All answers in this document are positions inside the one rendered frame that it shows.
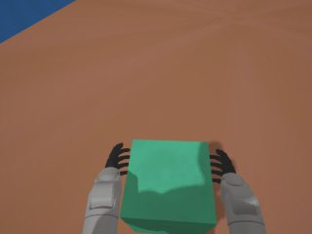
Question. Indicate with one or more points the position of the robot left forearm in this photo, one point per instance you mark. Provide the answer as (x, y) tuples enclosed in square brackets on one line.
[(103, 205)]

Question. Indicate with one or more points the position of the robot right hand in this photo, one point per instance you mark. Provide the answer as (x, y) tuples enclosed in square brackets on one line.
[(226, 165)]

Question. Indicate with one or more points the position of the robot left hand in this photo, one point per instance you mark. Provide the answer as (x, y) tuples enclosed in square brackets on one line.
[(113, 159)]

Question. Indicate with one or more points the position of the robot right forearm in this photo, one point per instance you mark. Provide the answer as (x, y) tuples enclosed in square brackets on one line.
[(243, 212)]

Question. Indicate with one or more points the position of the carton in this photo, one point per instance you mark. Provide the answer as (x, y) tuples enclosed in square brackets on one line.
[(169, 188)]

